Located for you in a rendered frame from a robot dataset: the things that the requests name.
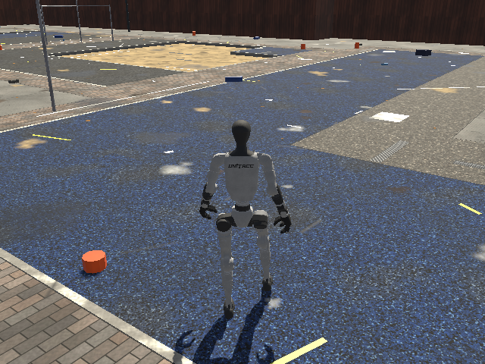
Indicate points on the right robot forearm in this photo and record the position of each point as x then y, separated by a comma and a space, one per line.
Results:
280, 204

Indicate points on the robot left upper arm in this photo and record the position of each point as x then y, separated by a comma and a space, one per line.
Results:
214, 171

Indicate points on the left robot forearm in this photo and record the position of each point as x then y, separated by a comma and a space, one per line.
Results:
206, 198

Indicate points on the robot right upper arm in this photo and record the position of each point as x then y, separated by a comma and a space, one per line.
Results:
269, 173

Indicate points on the left robot foot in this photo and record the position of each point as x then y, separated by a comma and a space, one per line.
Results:
229, 311

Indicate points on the humanoid robot torso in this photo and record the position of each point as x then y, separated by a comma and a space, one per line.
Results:
241, 174

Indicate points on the right robot hand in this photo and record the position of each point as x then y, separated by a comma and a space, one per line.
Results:
285, 221

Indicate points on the left robot hand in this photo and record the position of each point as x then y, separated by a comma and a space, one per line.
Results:
204, 214

